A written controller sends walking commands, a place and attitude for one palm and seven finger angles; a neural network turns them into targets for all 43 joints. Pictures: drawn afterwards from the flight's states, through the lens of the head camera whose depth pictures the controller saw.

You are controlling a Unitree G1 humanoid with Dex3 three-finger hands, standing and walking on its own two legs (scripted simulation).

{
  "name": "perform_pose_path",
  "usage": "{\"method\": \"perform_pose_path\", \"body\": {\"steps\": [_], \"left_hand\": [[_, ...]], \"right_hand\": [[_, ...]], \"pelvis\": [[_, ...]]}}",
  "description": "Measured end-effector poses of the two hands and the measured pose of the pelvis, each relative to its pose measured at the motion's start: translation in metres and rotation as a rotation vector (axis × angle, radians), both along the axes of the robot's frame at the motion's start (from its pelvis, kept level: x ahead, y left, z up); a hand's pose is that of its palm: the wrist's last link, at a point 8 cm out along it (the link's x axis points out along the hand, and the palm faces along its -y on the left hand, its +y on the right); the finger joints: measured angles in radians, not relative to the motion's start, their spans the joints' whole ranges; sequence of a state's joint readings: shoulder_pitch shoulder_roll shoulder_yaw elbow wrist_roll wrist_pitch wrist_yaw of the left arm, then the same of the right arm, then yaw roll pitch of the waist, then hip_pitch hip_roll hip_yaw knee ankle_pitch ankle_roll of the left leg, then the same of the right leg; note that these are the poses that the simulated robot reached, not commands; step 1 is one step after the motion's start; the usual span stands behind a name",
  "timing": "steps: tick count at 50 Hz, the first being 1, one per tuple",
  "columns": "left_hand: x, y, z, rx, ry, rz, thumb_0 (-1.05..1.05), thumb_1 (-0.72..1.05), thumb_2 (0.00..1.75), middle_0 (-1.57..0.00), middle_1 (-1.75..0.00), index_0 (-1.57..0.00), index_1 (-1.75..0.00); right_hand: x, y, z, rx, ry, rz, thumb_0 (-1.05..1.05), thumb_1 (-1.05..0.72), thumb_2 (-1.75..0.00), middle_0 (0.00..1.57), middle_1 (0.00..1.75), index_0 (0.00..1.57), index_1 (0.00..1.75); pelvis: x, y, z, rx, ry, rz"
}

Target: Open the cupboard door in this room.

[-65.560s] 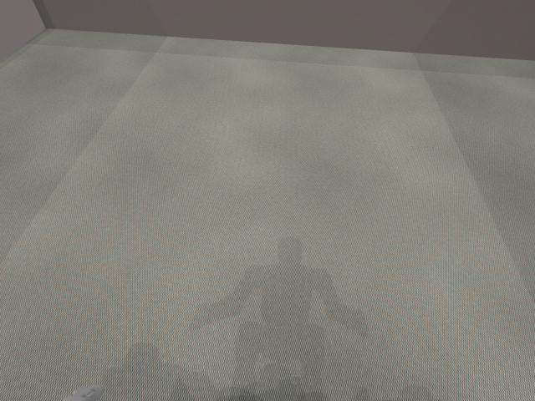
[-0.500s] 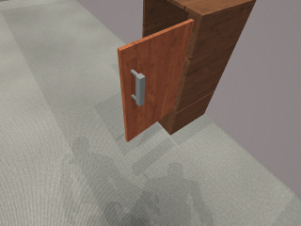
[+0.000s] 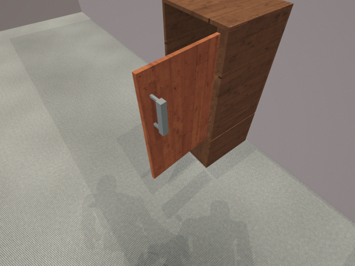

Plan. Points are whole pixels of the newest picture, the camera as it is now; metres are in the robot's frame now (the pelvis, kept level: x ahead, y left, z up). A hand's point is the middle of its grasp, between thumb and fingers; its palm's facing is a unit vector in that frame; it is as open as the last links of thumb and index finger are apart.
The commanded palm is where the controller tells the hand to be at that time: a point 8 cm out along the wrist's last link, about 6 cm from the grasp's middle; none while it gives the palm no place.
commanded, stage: let the arm hang, fingers relaxed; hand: left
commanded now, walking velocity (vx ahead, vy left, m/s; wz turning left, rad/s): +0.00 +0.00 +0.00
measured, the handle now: (158, 115) +0.59 +0.10 -0.04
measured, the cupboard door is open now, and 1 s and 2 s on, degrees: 96 96 96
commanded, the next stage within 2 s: look to check the result in 0.16 s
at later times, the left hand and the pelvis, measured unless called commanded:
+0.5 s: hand out of the picture +0.03 +0.18 -0.17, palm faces +0.02 -0.97 -0.25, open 7.3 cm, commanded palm none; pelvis +0.02 -0.01 +0.00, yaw +0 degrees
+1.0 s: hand out of the picture +0.07 +0.19 -0.17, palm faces +0.01 -0.96 -0.27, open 7.3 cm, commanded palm none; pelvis +0.03 -0.02 +0.00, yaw -1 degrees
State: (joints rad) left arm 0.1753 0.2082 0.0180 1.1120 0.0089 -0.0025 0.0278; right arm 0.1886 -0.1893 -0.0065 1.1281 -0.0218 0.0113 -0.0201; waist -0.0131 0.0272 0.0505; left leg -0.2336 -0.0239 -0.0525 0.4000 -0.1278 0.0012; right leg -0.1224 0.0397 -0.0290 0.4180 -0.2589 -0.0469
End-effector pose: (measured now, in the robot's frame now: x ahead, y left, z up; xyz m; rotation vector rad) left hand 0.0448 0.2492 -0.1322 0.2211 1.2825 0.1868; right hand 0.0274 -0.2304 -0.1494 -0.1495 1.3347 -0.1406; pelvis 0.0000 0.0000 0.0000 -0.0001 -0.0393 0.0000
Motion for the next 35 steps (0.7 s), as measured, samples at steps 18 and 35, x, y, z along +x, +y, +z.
{"method": "perform_pose_path", "body": {"steps": [18, 35], "left_hand": [[-0.006, -0.024, -0.007, -0.04, 0.077, 0.017, 0.0, 0.91, 0.9, -0.21, -0.3, -0.21, -0.3], [-0.008, -0.017, -0.003, -0.006, 0.091, 0.028, 0.0, 0.91, 0.9, -0.2, -0.3, -0.2, -0.3]], "right_hand": [[0.008, -0.017, 0.004, -0.029, 0.038, -0.008, 0.0, -0.91, -0.9, 0.2, 0.3, 0.2, 0.3], [0.023, -0.03, 0.006, -0.044, 0.022, -0.002, 0.0, -0.91, -0.9, 0.2, 0.3, 0.2, 0.3]], "pelvis": [[0.017, -0.01, 0.002, 0.003, 0.007, -0.007], [0.024, -0.016, 0.002, 0.004, 0.003, -0.008]]}}
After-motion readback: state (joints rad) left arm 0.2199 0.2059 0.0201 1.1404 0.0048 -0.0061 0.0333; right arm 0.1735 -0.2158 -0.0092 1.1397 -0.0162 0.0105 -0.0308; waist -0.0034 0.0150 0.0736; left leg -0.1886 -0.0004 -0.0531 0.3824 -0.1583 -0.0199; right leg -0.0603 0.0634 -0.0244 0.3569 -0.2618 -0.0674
